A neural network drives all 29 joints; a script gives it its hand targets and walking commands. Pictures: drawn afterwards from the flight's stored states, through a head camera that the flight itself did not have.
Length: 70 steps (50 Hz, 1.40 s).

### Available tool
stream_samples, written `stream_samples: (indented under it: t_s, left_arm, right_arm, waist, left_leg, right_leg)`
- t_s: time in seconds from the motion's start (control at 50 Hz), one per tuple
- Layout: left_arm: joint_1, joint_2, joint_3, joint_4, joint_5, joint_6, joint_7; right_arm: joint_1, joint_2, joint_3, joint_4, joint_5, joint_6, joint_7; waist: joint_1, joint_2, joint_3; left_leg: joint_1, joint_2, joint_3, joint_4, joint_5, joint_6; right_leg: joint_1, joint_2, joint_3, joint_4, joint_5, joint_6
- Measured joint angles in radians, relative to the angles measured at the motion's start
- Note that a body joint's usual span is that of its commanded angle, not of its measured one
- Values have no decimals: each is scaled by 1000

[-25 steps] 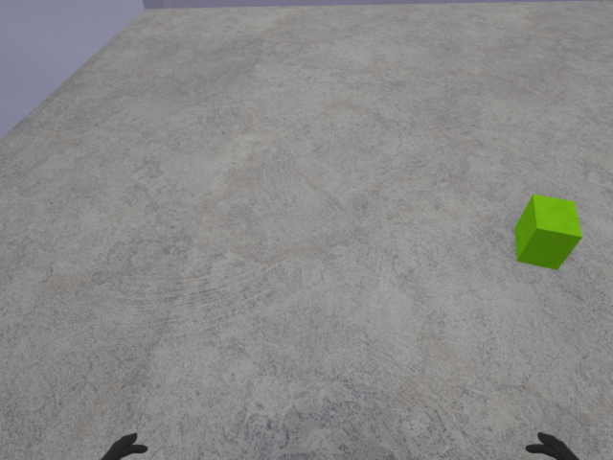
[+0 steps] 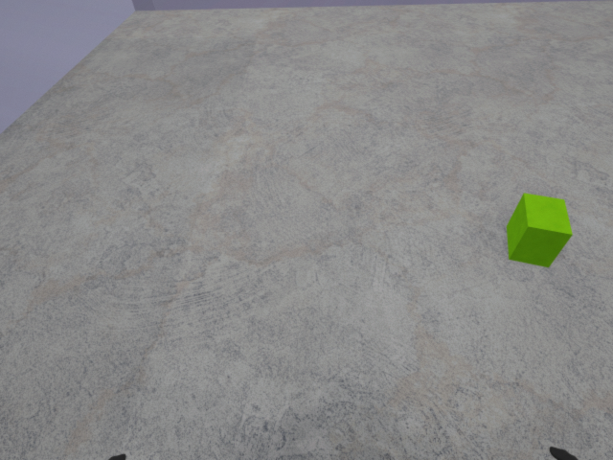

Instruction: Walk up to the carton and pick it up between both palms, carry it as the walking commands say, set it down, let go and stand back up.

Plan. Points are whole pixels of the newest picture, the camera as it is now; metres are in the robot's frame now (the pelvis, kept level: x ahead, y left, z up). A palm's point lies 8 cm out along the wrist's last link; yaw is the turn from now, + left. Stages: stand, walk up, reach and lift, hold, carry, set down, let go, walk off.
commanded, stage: walk up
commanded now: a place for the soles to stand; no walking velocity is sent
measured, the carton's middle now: (536, 230) +1.13 -0.86 -0.68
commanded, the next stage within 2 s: none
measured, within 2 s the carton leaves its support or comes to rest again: neither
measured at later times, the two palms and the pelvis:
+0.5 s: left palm (206, 370) +0.28 +0.20 -0.08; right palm out of the picture +0.12 -0.46 -0.09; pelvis +0.12 -0.11 -0.01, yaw -19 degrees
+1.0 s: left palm (367, 206) +0.63 -0.07 -0.07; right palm out of the picture +0.09 -0.52 -0.09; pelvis +0.28 -0.22 -0.02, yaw -34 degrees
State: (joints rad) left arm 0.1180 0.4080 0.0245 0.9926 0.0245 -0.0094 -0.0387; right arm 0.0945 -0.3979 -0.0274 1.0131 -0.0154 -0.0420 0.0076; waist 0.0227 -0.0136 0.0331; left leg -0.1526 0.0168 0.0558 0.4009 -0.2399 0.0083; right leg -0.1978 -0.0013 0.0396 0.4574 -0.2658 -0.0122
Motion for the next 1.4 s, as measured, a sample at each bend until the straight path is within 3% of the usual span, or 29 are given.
stream_samples:
  t_s: [0.04,0.1,0.18,0.26,0.3,0.34,0.38,0.46,0.56,0.62,0.66,0.7,0.78,0.84,0.94,0.98,1.02,1.06,1.2,1.28,1.34,1.4]
  left_arm:
    - [32,16,27,-54,13,19,-36]
    - [65,46,52,-116,17,31,-78]
    - [82,76,77,-162,9,34,-122]
    - [84,106,93,-197,5,22,-129]
    - [86,123,104,-218,5,4,-109]
    - [105,114,103,-226,-9,-9,-84]
    - [134,93,90,-222,-17,-15,-68]
    - [189,67,71,-231,-9,-26,-60]
    - [244,70,63,-257,-7,-27,-59]
    - [250,72,65,-270,-8,-24,-49]
    - [221,67,61,-267,-6,-26,-38]
    - [187,68,55,-261,-7,-30,-39]
    - [126,71,57,-256,-12,-33,-60]
    - [74,71,58,-266,-12,-32,-73]
    - [-4,74,55,-292,-10,-38,-77]
    - [-18,85,62,-315,-13,-52,-57]
    - [5,86,64,-328,-28,-59,-35]
    - [47,75,59,-327,-38,-61,-19]
    - [208,67,50,-309,-24,-78,-11]
    - [270,85,49,-295,-19,-73,-16]
    - [289,85,48,-280,-20,-69,-9]
    - [267,84,38,-261,-17,-64,0]
  right_arm:
    - [22,-21,-30,-50,-6,-25,-6]
    - [62,-63,-62,-103,-12,-44,-15]
    - [101,-127,-91,-151,-23,-54,-6]
    - [120,-167,-101,-173,-30,-41,4]
    - [122,-176,-101,-179,-26,-28,6]
    - [104,-163,-91,-186,-8,-20,8]
    - [95,-141,-77,-196,3,-29,14]
    - [125,-94,-53,-207,4,-39,32]
    - [173,-66,-52,-229,-5,-52,44]
    - [213,-89,-66,-264,-16,-82,29]
    - [233,-94,-70,-263,-5,-88,17]
    - [253,-94,-69,-257,-2,-89,12]
    - [293,-110,-66,-265,-9,-93,16]
    - [323,-126,-68,-277,-11,-91,20]
    - [363,-141,-65,-289,-7,-66,23]
    - [360,-129,-55,-287,-1,-53,21]
    - [328,-107,-39,-285,11,-42,16]
    - [295,-92,-28,-289,15,-41,15]
    - [227,-63,-30,-295,-2,-42,45]
    - [196,-69,-47,-298,-3,-55,59]
    - [186,-90,-62,-318,-7,-77,50]
    - [189,-87,-63,-325,10,-71,40]
  waist:
    - [7,-4,-6]
    - [2,-15,-6]
    - [-15,-3,-7]
    - [-28,13,-21]
    - [-20,26,-23]
    - [-11,42,-16]
    - [-5,57,-9]
    - [21,52,-11]
    - [26,10,-14]
    - [0,-17,-21]
    - [-23,-45,-15]
    - [-39,-68,-12]
    - [-69,-67,-5]
    - [-88,-43,11]
    - [-115,0,30]
    - [-106,8,48]
    - [-94,11,57]
    - [-77,23,57]
    - [-1,31,31]
    - [24,12,17]
    - [20,-9,10]
    - [2,-32,14]
  left_leg:
    - [-4,19,49,8,8,2]
    - [21,44,108,0,-7,-16]
    - [69,96,172,0,-38,-45]
    - [77,166,203,118,-146,-45]
    - [3,203,155,332,-240,-8]
    - [-122,157,35,587,-272,10]
    - [-206,115,-9,672,-238,15]
    - [-280,66,3,519,-222,10]
    - [-274,20,31,299,-73,18]
    - [-229,-1,39,222,-4,36]
    - [-213,0,65,252,-16,33]
    - [-160,6,91,214,-41,29]
    - [-52,33,131,103,-40,11]
    - [5,58,154,65,-60,-7]
    - [46,114,171,141,-165,-42]
    - [-26,140,127,360,-218,-13]
    - [-142,113,37,613,-213,11]
    - [-234,101,-2,714,-174,19]
    - [-364,102,0,449,-90,10]
    - [-314,67,24,257,0,22]
    - [-284,37,34,254,38,24]
    - [-239,38,53,264,-8,21]
  right_leg:
    - [-109,1,2,208,-76,-6]
    - [-241,-44,-10,399,-61,15]
    - [-289,-119,-45,323,-20,25]
    - [-231,-125,-105,211,-23,1]
    - [-228,-80,-107,224,7,-8]
    - [-242,-45,-98,275,-7,-14]
    - [-205,-18,-90,244,-19,-20]
    - [-121,11,-64,152,-10,-32]
    - [-51,23,-21,133,-58,-30]
    - [-107,34,29,321,-162,-52]
    - [-197,48,70,534,-130,-43]
    - [-264,29,64,620,-79,-23]
    - [-326,-32,20,503,-25,5]
    - [-324,-60,-23,340,6,-4]
    - [-227,-26,-92,114,41,-49]
    - [-218,1,-89,136,107,-45]
    - [-214,13,-79,185,57,-36]
    - [-180,22,-70,174,22,-33]
    - [-83,24,-45,141,-43,-28]
    - [-44,4,-36,180,-118,-13]
    - [-107,-11,-11,390,-189,-28]
    - [-222,-10,-12,610,-155,-14]
